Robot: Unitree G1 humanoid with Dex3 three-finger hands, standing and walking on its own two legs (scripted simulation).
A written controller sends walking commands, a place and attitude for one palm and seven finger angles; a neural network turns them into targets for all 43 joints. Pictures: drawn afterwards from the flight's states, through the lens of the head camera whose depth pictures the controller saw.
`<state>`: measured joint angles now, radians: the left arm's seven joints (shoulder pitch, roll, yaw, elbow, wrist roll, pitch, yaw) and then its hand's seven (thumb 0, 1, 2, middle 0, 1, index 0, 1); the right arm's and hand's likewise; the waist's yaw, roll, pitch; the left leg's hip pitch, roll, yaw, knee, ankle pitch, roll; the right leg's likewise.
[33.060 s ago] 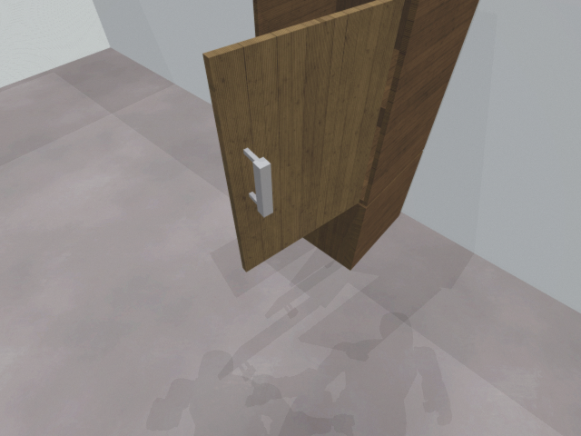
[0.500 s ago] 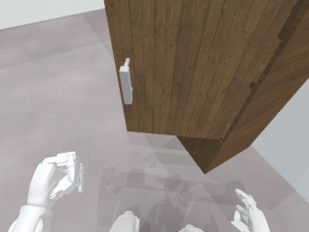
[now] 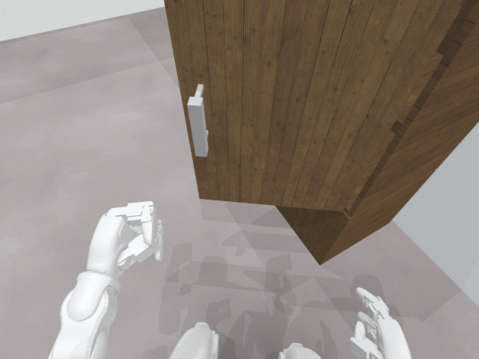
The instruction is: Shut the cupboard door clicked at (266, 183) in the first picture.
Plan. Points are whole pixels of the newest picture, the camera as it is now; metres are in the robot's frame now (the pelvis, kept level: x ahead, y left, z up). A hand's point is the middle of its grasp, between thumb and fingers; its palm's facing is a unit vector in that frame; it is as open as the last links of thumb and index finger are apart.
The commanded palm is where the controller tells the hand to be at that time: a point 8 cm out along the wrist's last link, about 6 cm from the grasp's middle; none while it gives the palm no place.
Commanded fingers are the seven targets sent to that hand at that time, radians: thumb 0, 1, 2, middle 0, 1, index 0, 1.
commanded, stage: bring the fist close to the handle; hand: left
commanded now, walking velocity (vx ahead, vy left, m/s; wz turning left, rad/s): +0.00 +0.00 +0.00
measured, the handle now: (200, 121) +0.54 +0.12 +0.07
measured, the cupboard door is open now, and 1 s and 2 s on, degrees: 55 55 46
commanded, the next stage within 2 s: push the door shut along its arc in 1.10 s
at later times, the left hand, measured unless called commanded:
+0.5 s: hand (196, 181) +0.39 +0.10 +0.07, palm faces -0.05 -1.00 -0.02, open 3.1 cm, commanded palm +0.38 +0.15 +0.07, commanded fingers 0.00 0.90 0.90 -1.30 -1.50 -1.30 -1.50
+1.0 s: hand (211, 163) +0.43 +0.08 +0.07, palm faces -0.02 -1.00 -0.03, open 3.1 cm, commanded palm +0.41 +0.14 +0.07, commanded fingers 0.00 0.90 0.90 -1.30 -1.50 -1.30 -1.50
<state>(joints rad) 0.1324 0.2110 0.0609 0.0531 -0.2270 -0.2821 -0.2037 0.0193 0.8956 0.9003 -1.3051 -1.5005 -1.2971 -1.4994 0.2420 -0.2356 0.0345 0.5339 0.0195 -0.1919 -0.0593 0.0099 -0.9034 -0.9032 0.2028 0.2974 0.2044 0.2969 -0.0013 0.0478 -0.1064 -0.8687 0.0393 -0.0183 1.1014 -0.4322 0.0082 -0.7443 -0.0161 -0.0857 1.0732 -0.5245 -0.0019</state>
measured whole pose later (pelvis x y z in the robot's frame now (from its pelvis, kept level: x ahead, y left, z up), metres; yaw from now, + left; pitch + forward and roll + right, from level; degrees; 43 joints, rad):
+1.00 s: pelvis +0.01 -0.02 +0.01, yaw -2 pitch +15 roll +0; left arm -0.52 0.17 0.17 0.82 -0.11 -0.45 -0.02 0.02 0.90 0.90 -1.30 -1.50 -1.29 -1.50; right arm 0.35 -0.24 -0.02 0.65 -0.01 -0.02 0.01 0.01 -0.91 -0.90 0.20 0.30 0.20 0.30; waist -0.08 0.03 -0.12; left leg -0.88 0.06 0.03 1.01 -0.39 -0.01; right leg -0.81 0.00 -0.03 1.04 -0.50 -0.02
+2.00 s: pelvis -0.01 +0.00 -0.02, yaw -2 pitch +22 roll -3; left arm -1.05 0.38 0.22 1.24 -0.09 -0.39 -0.19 0.01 0.93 0.94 -1.31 -1.50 -1.30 -1.50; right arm 0.39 -0.27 0.00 0.70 -0.02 -0.06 0.01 0.00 -0.91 -0.90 0.20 0.30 0.20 0.30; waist -0.19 0.05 -0.12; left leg -1.14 0.06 0.00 1.17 -0.41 0.01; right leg -1.04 0.00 -0.06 1.15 -0.50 0.00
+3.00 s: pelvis +0.01 -0.01 -0.02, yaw -4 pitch +28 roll -3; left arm -1.18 0.35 0.36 1.23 0.10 -0.31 0.17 0.00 0.86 0.90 -1.30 -1.50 -1.29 -1.50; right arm 0.47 -0.21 0.01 0.65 -0.10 -0.01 0.11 0.00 -0.91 -0.90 0.20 0.30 0.20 0.30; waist -0.26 0.08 -0.13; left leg -1.22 0.09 0.00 1.17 -0.45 -0.01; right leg -1.12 0.04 -0.05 1.15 -0.52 -0.02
